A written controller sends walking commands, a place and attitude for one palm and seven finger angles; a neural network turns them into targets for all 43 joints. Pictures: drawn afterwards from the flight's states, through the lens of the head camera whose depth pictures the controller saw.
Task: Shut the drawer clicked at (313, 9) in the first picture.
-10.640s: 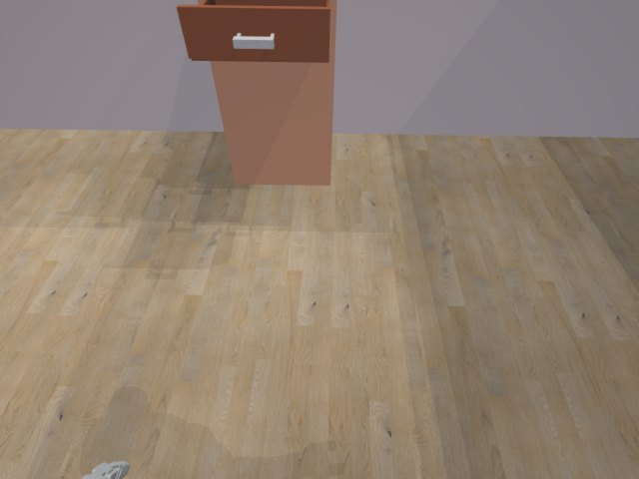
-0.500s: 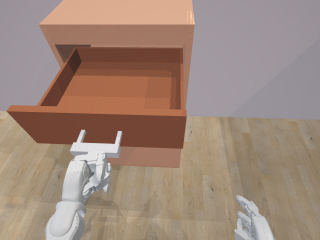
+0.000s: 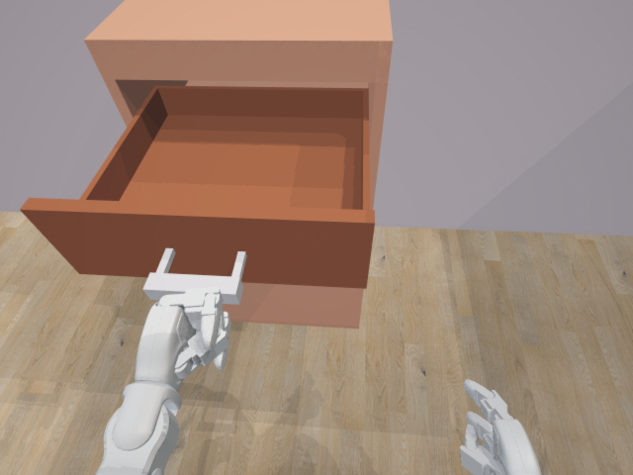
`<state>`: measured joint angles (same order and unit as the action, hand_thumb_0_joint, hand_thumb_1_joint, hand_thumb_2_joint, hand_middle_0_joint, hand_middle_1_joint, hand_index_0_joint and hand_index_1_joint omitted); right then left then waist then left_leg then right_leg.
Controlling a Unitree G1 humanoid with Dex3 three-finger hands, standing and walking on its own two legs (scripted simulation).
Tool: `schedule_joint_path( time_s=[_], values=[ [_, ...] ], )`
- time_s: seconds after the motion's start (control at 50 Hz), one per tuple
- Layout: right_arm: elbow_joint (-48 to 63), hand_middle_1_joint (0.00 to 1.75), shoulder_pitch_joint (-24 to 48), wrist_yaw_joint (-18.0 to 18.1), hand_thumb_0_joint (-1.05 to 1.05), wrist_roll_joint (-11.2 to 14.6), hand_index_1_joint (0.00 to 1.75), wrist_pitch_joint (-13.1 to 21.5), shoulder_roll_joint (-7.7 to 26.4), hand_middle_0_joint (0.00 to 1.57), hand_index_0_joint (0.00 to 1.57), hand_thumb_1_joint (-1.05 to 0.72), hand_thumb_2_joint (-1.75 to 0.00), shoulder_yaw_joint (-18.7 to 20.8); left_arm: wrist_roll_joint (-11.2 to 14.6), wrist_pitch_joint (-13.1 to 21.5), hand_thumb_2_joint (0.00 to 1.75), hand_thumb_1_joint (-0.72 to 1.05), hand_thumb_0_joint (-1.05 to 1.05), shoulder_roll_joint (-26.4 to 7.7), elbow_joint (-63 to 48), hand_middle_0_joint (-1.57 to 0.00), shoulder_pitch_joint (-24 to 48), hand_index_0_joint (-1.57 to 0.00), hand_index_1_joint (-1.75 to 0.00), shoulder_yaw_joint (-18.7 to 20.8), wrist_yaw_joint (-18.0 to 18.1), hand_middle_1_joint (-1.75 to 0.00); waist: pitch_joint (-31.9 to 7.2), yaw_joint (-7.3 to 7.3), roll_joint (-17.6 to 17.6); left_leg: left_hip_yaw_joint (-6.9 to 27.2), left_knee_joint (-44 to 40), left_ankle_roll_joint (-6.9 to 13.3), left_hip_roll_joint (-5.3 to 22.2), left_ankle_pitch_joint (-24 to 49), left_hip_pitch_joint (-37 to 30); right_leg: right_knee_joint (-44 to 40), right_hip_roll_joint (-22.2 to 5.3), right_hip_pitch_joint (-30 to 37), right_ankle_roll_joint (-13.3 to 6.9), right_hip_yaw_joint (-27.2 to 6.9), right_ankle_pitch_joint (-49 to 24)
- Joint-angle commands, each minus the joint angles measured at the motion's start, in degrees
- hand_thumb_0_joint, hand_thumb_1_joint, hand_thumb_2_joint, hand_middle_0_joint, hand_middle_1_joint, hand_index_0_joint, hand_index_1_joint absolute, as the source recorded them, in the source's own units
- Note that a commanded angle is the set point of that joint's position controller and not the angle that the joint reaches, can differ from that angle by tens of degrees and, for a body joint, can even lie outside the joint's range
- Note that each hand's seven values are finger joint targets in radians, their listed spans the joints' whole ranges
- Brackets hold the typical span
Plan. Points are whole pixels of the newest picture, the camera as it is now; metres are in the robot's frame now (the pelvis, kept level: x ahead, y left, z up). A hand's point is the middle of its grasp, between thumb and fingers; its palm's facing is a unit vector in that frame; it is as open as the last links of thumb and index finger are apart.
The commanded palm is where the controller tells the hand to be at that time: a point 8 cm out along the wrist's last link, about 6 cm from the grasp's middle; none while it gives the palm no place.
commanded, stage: push the drawer shut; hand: left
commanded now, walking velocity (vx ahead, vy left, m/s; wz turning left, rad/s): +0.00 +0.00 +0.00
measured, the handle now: (199, 273) +0.34 +0.16 +0.08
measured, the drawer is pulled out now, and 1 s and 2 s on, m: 0.29 0.17 0.05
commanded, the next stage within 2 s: none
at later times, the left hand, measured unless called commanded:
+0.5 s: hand (231, 297) +0.31 +0.12 +0.08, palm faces -0.06 -1.00 -0.05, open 3.1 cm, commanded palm +0.31 +0.17 +0.08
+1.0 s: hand (244, 251) +0.38 +0.11 +0.07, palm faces -0.04 -1.00 -0.04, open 3.0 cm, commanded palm +0.37 +0.17 +0.08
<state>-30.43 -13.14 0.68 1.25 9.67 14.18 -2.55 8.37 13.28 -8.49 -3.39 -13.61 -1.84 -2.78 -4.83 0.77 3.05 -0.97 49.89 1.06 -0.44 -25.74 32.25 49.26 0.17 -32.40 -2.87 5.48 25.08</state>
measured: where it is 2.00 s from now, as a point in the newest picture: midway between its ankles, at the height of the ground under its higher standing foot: outside the picture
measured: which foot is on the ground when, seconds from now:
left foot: down 0.00-1.00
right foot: down 0.00-1.00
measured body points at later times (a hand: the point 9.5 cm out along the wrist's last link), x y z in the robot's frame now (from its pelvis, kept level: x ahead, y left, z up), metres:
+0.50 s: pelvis -0.02 +0.00 +0.01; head +0.02 -0.02 +0.45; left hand +0.31 +0.17 +0.08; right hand +0.15 -0.24 -0.09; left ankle -0.01 +0.11 -0.70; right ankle +0.00 -0.09 -0.70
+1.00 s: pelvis -0.02 +0.00 +0.01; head +0.04 -0.01 +0.45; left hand +0.38 +0.17 +0.08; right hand +0.09 -0.25 -0.11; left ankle -0.01 +0.11 -0.70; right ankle +0.00 -0.09 -0.70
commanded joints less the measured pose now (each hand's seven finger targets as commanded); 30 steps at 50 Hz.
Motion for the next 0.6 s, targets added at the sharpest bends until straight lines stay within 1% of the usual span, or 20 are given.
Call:
schedule_joint_path(
  time_s=[0.0,0.02,0.04,0.08,0.1,0.14,0.18,0.2,0.22,0.32,0.34,0.36,0.38,0.42,0.44,0.48,0.52,0.54,0.56,0.58],
  values=[
    [8.07,0.30,3.05,0.31,0.00,0.28,0.30,2.89,6.32,0.20,0.20,-0.90,-0.90,2.93,0.93,4.05,0.90,0.90,0.00,-3.93,-10.88,-1.40,12.26,-1.40,-1.60,2.88,-0.10,-1.60,-11.95,0.93,-4.08,2.08,-7.20,0.22,0.02,14.39,-4.98,-8.62,-1.00,8.48,1.94,-4.87,-17.06],
    [8.03,0.30,3.33,0.36,0.00,0.31,0.30,2.94,6.30,0.20,0.20,-0.90,-0.90,2.84,1.21,3.96,0.90,0.90,0.00,-3.23,-10.93,-1.40,13.48,-1.40,-1.60,2.12,-0.43,-1.60,-11.46,1.38,-4.54,2.11,-7.26,0.27,0.05,14.23,-4.98,-8.89,-1.06,8.26,2.10,-4.88,-17.16],
    [7.57,0.30,3.31,0.45,0.00,0.36,0.30,2.77,6.57,0.20,0.20,-0.90,-0.90,2.83,1.08,3.97,0.90,0.90,0.00,-4.81,-10.04,-1.40,14.50,-1.40,-1.60,3.49,-0.15,-1.60,-10.67,1.40,-4.40,2.18,-7.35,0.30,0.04,14.06,-4.50,-9.21,-1.09,8.20,1.99,-5.01,-16.57],
    [7.11,0.30,3.47,0.53,0.00,0.47,0.30,2.70,6.52,0.20,0.20,-0.90,-0.90,2.79,1.13,4.07,0.90,0.90,0.00,-4.14,-8.59,-1.40,17.67,-1.40,-1.60,2.84,-0.23,-1.60,-9.86,1.83,-4.71,2.20,-7.67,0.23,0.06,12.61,-4.54,-9.55,-1.08,7.27,2.10,-4.96,-14.82],
    [6.87,0.30,3.76,0.61,0.00,0.48,0.30,2.72,6.53,0.20,0.20,-0.90,-0.90,2.69,1.19,4.16,0.90,0.90,0.00,-4.00,-8.18,-1.40,19.80,-1.40,-1.60,2.62,-0.18,-1.60,-9.74,1.83,-3.32,2.16,-7.67,0.27,-0.12,12.11,-4.64,-9.83,-1.14,7.04,2.03,-5.26,-14.11],
    [5.86,0.30,3.97,0.88,0.00,0.64,0.30,2.67,6.76,0.20,0.20,-0.90,-0.90,2.64,0.92,4.37,0.90,0.90,0.00,-4.72,-6.04,-1.40,24.50,-1.40,-1.60,2.67,0.20,-1.60,-8.18,2.79,-4.85,2.55,-7.97,0.44,0.03,10.15,-4.35,-10.75,-1.16,5.72,2.11,-5.46,-11.01],
    [5.59,0.30,3.87,0.86,0.00,0.63,0.30,2.77,6.67,0.20,0.20,-0.90,-0.90,2.75,1.02,4.52,0.90,0.90,0.00,-4.49,-4.66,-1.40,25.88,-1.40,-1.60,2.76,0.23,-1.60,-10.01,2.22,-3.91,2.57,-8.32,0.34,-0.09,9.99,-5.07,-10.67,-1.21,6.41,2.02,-5.55,-10.73],
    [5.33,0.30,3.92,0.85,0.00,0.67,0.30,2.75,6.65,0.20,0.20,-0.90,-0.90,2.66,1.08,4.59,0.90,0.90,0.00,-4.09,-4.15,-1.40,27.56,-1.40,-1.60,2.22,0.08,-1.60,-10.32,2.48,-3.55,2.51,-8.43,0.40,-0.18,9.77,-5.38,-10.97,-1.28,6.44,2.07,-5.66,-10.56],
    [4.93,0.30,3.73,0.92,0.00,0.73,0.30,2.77,6.77,0.20,0.20,-0.90,-0.90,2.75,1.09,4.84,0.90,0.90,0.00,-5.14,-3.62,-1.40,29.61,-1.40,-1.60,3.08,0.20,-1.60,-11.17,2.56,-4.22,2.61,-8.49,0.37,-0.16,9.89,-5.59,-10.95,-1.29,6.88,2.05,-5.76,-10.66],
    [3.80,0.30,3.78,1.03,0.00,0.87,0.30,2.39,6.75,0.20,0.20,-0.90,-0.90,2.73,1.55,5.03,0.90,0.90,0.00,-5.49,1.58,-1.40,34.56,-1.40,-1.60,4.10,-0.01,-1.60,-11.96,2.32,-4.36,2.39,-9.17,0.33,-0.26,9.73,-5.34,-11.63,-1.44,8.25,2.14,-6.36,-10.65],
    [3.48,0.30,3.67,1.05,0.00,0.86,0.30,2.23,7.07,0.20,0.20,-0.90,-0.90,2.75,1.31,5.24,0.90,0.90,0.00,-7.16,2.46,-1.40,35.27,-1.40,-1.60,5.30,0.19,-1.60,-12.12,2.23,-4.81,2.41,-9.17,0.45,-0.12,10.17,-5.08,-11.74,-1.46,8.61,2.12,-6.56,-10.86],
    [3.57,0.30,3.74,0.96,0.00,0.84,0.30,2.16,6.79,0.20,0.20,-0.90,-0.90,2.67,1.55,5.16,0.90,0.90,0.00,-5.12,3.87,-1.40,35.61,-1.40,-1.60,3.94,-0.15,-1.60,-12.28,2.21,-4.54,2.23,-9.34,0.43,-0.28,10.30,-5.27,-11.82,-1.54,8.89,2.17,-6.57,-11.33],
    [3.14,0.30,3.42,1.00,0.00,0.97,0.30,2.11,6.89,0.20,0.20,-0.90,-0.90,2.69,1.71,5.28,0.90,0.90,0.00,-6.02,4.70,-1.40,38.30,-1.40,-1.60,4.63,-0.08,-1.60,-12.05,2.69,-4.85,2.29,-9.37,0.38,-0.21,10.05,-5.42,-11.98,-1.50,8.55,2.21,-6.54,-11.28],
    [3.00,0.30,3.40,1.00,0.00,0.97,0.30,1.98,6.88,0.20,0.20,-0.90,-0.90,2.71,2.01,5.38,0.90,0.90,0.00,-5.81,6.82,-1.40,39.66,-1.40,-1.60,4.99,-0.17,-1.60,-11.94,2.49,-4.72,2.02,-9.67,0.27,-0.29,9.37,-5.38,-12.41,-1.53,8.59,2.26,-6.70,-10.55],
    [2.47,0.30,3.18,1.04,0.00,1.06,0.30,1.76,7.19,0.20,0.20,-0.90,-0.90,2.70,1.83,5.50,0.90,0.90,0.00,-7.18,8.80,-1.40,40.52,-1.40,-1.60,6.11,0.02,-1.60,-10.96,2.57,-5.32,2.16,-9.82,0.35,-0.13,9.01,-4.70,-12.65,-1.45,8.26,2.20,-6.75,-9.71],
    [2.39,0.30,2.85,0.89,0.00,1.05,0.30,1.65,6.98,0.20,0.20,-0.90,-0.90,2.80,1.78,5.93,0.90,0.90,0.00,-5.22,9.80,-1.40,43.19,-1.40,-1.60,4.60,-0.01,-1.60,-11.55,2.74,-3.91,2.13,-10.15,0.23,-0.11,9.42,-6.05,-12.24,-1.30,7.54,2.06,-6.16,-10.59],
    [2.17,0.30,2.36,0.79,0.00,1.08,0.30,1.50,7.14,0.20,0.20,-0.90,-0.90,2.92,1.65,6.22,0.90,0.90,0.00,-5.75,11.58,-1.40,44.86,-1.40,-1.60,5.32,0.28,-1.60,-12.12,2.51,-3.08,2.22,-10.34,0.08,-0.10,9.89,-6.51,-11.81,-1.17,7.49,1.85,-5.78,-11.34],
    [1.88,0.30,1.95,0.70,0.00,0.98,0.30,1.34,7.31,0.20,0.20,-0.90,-0.90,2.93,1.34,6.46,0.90,0.90,0.00,-5.78,12.53,-1.40,46.24,-1.40,-1.60,4.87,0.46,-1.60,-12.41,3.12,-4.98,2.49,-10.34,0.36,0.04,10.00,-6.35,-11.80,-1.09,7.39,2.08,-5.73,-11.36],
    [1.87,0.30,1.68,0.66,0.00,0.95,0.30,1.15,7.33,0.20,0.20,-0.90,-0.90,3.10,1.25,6.62,0.90,0.90,0.00,-5.89,13.87,-1.40,45.92,-1.40,-1.60,5.57,0.52,-1.60,-12.93,2.61,-4.73,2.34,-10.44,0.23,0.01,10.33,-6.38,-11.65,-1.05,7.76,1.97,-5.79,-11.86],
    [1.91,0.30,1.69,0.56,0.00,1.00,0.30,1.03,7.32,0.20,0.20,-0.90,-0.90,3.02,1.31,6.73,0.90,0.90,0.00,-5.47,14.58,-1.40,47.30,-1.40,-1.60,5.16,0.57,-1.60,-12.44,2.80,-4.44,2.23,-10.53,0.22,-0.11,9.73,-6.14,-11.86,-1.10,7.43,1.99,-5.81,-11.35]
  ],
)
